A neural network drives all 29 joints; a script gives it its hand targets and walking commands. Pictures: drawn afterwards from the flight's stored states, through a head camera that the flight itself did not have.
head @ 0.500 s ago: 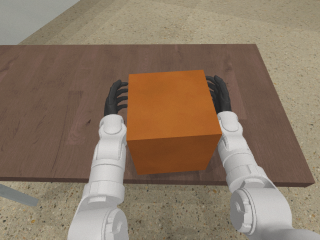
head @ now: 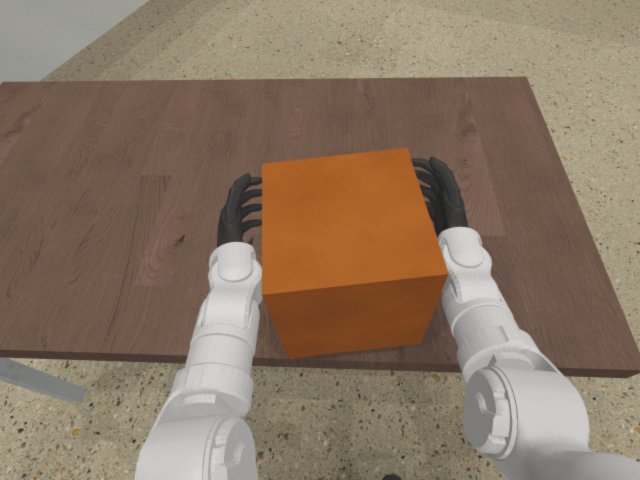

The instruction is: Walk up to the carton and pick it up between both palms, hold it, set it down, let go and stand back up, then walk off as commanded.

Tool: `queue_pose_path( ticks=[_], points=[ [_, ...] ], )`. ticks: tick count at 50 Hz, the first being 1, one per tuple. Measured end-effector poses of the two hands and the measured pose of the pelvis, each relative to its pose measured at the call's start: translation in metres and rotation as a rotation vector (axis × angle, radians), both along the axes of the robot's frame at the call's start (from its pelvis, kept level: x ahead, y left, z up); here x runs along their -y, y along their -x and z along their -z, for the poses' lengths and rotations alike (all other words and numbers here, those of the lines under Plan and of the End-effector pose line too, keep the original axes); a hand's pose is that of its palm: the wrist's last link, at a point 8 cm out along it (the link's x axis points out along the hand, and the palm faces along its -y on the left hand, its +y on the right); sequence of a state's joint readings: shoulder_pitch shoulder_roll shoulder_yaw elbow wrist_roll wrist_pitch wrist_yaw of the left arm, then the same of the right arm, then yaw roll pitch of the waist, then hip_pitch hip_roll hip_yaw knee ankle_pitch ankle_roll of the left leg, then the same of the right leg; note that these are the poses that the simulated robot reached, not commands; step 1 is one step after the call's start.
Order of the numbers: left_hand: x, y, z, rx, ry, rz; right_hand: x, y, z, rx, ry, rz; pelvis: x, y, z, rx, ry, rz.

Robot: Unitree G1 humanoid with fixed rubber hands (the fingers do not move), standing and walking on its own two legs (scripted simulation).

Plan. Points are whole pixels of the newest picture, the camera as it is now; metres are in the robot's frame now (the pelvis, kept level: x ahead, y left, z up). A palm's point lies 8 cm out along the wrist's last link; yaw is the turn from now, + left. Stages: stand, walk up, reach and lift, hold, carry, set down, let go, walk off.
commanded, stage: set down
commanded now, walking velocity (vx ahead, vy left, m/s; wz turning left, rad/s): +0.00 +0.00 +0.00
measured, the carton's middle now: (345, 257) +0.39 +0.02 +0.02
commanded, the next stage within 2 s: none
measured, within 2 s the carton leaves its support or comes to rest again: rests again in 0.32 s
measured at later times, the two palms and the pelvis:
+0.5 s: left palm (241, 247) +0.39 +0.16 +0.03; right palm (444, 227) +0.45 -0.11 +0.02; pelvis +0.00 +0.00 +0.00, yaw +0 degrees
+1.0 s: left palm (235, 245) +0.39 +0.17 +0.03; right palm (435, 209) +0.47 -0.10 +0.03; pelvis +0.00 -0.01 +0.00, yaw +0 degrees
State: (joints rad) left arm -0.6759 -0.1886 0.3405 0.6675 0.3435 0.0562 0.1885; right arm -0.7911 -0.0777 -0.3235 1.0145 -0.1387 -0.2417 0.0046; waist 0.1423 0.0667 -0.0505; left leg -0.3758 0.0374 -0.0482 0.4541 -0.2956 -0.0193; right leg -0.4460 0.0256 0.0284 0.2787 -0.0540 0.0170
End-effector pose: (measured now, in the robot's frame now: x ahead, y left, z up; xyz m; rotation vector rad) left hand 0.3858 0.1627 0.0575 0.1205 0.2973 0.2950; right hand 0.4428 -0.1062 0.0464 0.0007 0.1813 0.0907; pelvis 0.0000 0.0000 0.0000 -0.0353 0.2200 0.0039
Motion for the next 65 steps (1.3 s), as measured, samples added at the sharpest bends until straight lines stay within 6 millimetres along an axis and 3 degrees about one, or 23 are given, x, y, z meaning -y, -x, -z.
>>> queue_pose_path(
  ticks=[18, 39, 50, 59, 65],
  points=[
    [0.001, -0.003, 0.025, 0.002, 0.002, -0.002, 0.001, -0.005, 0.023, -0.002, 0.006, -0.004, 0.002, -0.003, 0.002, -0.075, -0.001, 0.003],
    [0.004, -0.002, 0.028, 0.037, 0.011, 0.0, 0.005, -0.005, 0.027, -0.011, 0.028, -0.014, 0.002, -0.001, 0.002, -0.08, -0.002, 0.003],
    [-0.005, -0.003, 0.025, 0.055, 0.048, -0.077, -0.01, -0.026, 0.014, -0.014, 0.078, -0.088, 0.005, 0.001, 0.004, -0.121, -0.006, 0.004],
    [-0.002, 0.001, 0.021, 0.054, 0.057, -0.068, -0.005, -0.021, 0.012, -0.022, 0.068, -0.074, 0.007, 0.007, 0.004, -0.124, -0.009, 0.004],
    [0.0, 0.009, 0.007, 0.081, 0.046, -0.064, 0.007, -0.013, 0.004, -0.01, 0.074, -0.081, 0.011, 0.016, 0.004, -0.108, -0.013, 0.004]
  ],
)
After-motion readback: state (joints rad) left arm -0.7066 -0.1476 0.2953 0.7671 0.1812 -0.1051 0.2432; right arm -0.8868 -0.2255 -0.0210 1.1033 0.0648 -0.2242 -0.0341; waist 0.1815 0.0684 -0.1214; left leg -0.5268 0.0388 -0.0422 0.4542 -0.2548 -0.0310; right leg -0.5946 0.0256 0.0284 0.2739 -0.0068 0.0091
